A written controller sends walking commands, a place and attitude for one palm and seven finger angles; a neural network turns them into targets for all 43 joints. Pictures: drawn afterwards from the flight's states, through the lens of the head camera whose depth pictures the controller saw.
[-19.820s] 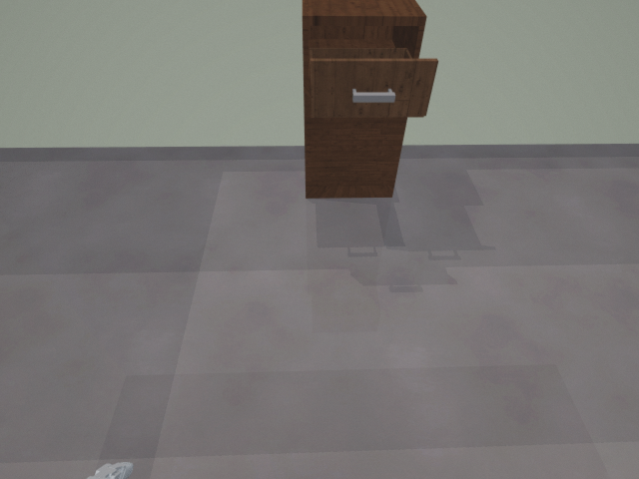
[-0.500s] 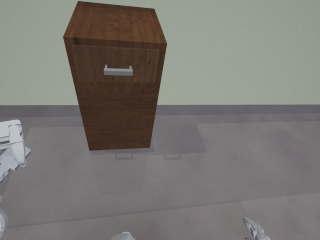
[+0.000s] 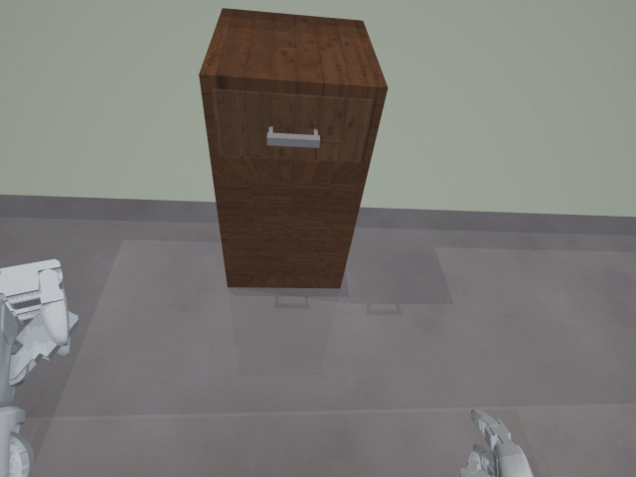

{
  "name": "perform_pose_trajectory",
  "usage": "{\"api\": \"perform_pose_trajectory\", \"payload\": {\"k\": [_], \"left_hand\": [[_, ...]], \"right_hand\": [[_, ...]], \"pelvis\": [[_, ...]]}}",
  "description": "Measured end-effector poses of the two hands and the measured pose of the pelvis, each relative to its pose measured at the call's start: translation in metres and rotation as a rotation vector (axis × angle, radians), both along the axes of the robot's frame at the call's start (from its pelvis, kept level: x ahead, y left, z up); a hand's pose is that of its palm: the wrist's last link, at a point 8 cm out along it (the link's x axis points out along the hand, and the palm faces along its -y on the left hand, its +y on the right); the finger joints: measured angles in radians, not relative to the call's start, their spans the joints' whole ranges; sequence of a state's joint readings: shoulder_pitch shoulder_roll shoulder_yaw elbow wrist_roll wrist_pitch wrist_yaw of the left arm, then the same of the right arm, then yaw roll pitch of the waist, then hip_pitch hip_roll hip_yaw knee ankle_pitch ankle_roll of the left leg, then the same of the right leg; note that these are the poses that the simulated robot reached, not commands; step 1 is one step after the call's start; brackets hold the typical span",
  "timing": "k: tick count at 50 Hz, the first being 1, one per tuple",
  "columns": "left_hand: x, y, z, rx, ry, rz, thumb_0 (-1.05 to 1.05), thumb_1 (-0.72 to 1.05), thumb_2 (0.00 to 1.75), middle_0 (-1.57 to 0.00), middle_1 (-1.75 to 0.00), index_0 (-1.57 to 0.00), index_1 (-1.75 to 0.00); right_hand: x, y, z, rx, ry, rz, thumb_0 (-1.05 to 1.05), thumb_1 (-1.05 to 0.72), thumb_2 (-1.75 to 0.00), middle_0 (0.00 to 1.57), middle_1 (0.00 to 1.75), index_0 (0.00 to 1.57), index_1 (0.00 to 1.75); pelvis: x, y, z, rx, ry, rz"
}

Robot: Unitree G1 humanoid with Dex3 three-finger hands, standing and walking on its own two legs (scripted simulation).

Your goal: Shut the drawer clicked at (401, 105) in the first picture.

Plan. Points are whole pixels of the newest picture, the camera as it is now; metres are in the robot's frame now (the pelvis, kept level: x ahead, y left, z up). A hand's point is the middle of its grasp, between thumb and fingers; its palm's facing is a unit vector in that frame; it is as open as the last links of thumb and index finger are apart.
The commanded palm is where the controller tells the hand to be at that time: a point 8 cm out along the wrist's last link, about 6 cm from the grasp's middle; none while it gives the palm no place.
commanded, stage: stop stepping back and stand still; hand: left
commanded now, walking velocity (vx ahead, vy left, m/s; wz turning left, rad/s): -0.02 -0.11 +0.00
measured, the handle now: (293, 135) +0.88 +0.11 -0.06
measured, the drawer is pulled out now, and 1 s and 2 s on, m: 0.00 0.00 0.00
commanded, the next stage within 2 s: let the arm hang, fingers relaxed in 0.12 s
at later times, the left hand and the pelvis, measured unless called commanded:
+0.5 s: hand out of the picture +0.11 +0.18 -0.15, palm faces +0.13 -0.96 -0.23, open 3.1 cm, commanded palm none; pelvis +0.03 -0.02 +0.00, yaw +4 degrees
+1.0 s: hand out of the picture +0.03 +0.16 -0.15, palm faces +0.07 -0.98 -0.20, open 7.0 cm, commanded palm none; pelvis +0.03 -0.01 +0.02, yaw +1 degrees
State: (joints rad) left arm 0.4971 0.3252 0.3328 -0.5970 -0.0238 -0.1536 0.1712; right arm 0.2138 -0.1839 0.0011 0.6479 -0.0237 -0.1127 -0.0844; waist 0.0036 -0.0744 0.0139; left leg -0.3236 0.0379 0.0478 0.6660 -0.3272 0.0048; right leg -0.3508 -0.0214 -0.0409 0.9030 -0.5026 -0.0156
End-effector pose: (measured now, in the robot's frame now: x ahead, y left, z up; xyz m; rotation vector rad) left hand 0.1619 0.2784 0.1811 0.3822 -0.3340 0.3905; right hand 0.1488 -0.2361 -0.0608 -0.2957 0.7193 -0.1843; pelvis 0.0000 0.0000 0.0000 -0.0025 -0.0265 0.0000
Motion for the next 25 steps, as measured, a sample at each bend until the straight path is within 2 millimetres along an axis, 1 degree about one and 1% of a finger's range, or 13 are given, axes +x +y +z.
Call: {"api": "perform_pose_trajectory", "payload": {"k": [4,6,8,11,12,13,16,17,19,21,22,23,25], "left_hand": [[0.008,-0.010,0.039,0.171,-0.018,-0.091,0.01,0.89,0.90,-1.41,-1.60,-1.40,-1.60],[0.008,-0.014,0.050,0.231,0.011,-0.108,0.01,0.89,0.90,-1.41,-1.60,-1.40,-1.60],[0.008,-0.016,0.049,0.268,0.076,-0.103,0.01,0.89,0.90,-1.41,-1.60,-1.40,-1.60],[0.009,-0.018,0.033,0.287,0.178,-0.057,0.01,0.89,0.90,-1.41,-1.60,-1.40,-1.60],[0.012,-0.016,0.019,0.278,0.229,-0.043,0.00,0.89,0.90,-1.41,-1.60,-1.40,-1.60],[0.016,-0.013,-0.005,0.239,0.316,-0.025,0.00,0.89,0.90,-1.41,-1.59,-1.40,-1.60],[0.019,-0.004,-0.106,0.016,0.665,0.059,0.00,0.89,0.90,-1.38,-1.57,-1.38,-1.58],[0.014,-0.007,-0.141,-0.063,0.781,0.080,0.00,0.90,0.90,-1.36,-1.56,-1.36,-1.56],[-0.005,-0.021,-0.205,-0.207,0.991,0.094,0.00,0.90,0.90,-1.32,-1.52,-1.32,-1.52],[-0.030,-0.042,-0.257,-0.331,1.168,0.070,0.00,0.90,0.90,-1.27,-1.46,-1.26,-1.47],[-0.044,-0.055,-0.279,-0.388,1.248,0.053,0.00,0.90,0.90,-1.23,-1.43,-1.23,-1.44],[-0.057,-0.063,-0.293,-0.431,1.304,0.060,0.01,0.90,0.90,-1.20,-1.41,-1.20,-1.40],[-0.073,-0.055,-0.305,-0.471,1.349,0.125,0.01,0.90,0.90,-1.15,-1.41,-1.13,-1.33]], "right_hand": [[-0.006,0.017,0.005,0.088,0.001,0.012,0.02,-0.91,-0.90,0.20,0.30,0.20,0.30],[-0.008,0.021,0.003,0.127,0.017,0.009,0.02,-0.91,-0.90,0.20,0.30,0.20,0.30],[-0.009,0.020,-0.004,0.155,0.039,-0.001,0.02,-0.91,-0.90,0.21,0.30,0.20,0.31],[-0.007,0.012,-0.022,0.178,0.075,-0.015,0.02,-0.90,-0.90,0.21,0.30,0.20,0.31],[-0.005,0.008,-0.031,0.190,0.090,-0.007,0.02,-0.90,-0.90,0.21,0.30,0.20,0.31],[-0.004,0.004,-0.040,0.202,0.119,0.004,0.01,-0.90,-0.90,0.21,0.30,0.20,0.31],[-0.003,-0.006,-0.064,0.208,0.215,0.026,0.01,-0.91,-0.90,0.21,0.30,0.20,0.30],[-0.004,-0.009,-0.069,0.200,0.242,0.030,0.01,-0.91,-0.90,0.20,0.30,0.20,0.30],[-0.007,-0.014,-0.074,0.173,0.288,0.032,0.02,-0.91,-0.90,0.20,0.30,0.20,0.30],[-0.013,-0.018,-0.072,0.137,0.328,0.024,0.02,-0.91,-0.90,0.20,0.30,0.20,0.30],[-0.018,-0.019,-0.068,0.118,0.347,0.017,0.02,-0.91,-0.90,0.20,0.30,0.20,0.30],[-0.023,-0.020,-0.064,0.100,0.366,0.013,0.02,-0.91,-0.90,0.20,0.30,0.20,0.30],[-0.033,-0.022,-0.056,0.069,0.410,0.016,0.01,-0.91,-0.90,0.20,0.30,0.20,0.30]], "pelvis": [[-0.001,-0.004,0.013,-0.014,0.012,0.003],[0.003,-0.005,0.016,-0.022,0.025,-0.010],[0.007,-0.008,0.016,-0.024,0.036,-0.019],[0.016,-0.015,0.008,-0.005,0.048,-0.024],[0.017,-0.016,0.006,-0.007,0.054,-0.017],[0.018,-0.016,0.005,-0.008,0.058,-0.003],[0.022,-0.013,0.001,0.005,0.059,0.033],[0.023,-0.013,-0.001,0.008,0.054,0.042],[0.024,-0.013,-0.005,0.008,0.037,0.053],[0.025,-0.013,-0.008,0.008,0.017,0.058],[0.025,-0.014,-0.008,0.013,0.007,0.056],[0.026,-0.015,-0.007,0.015,0.003,0.056],[0.028,-0.019,-0.003,0.007,0.004,0.062]]}}
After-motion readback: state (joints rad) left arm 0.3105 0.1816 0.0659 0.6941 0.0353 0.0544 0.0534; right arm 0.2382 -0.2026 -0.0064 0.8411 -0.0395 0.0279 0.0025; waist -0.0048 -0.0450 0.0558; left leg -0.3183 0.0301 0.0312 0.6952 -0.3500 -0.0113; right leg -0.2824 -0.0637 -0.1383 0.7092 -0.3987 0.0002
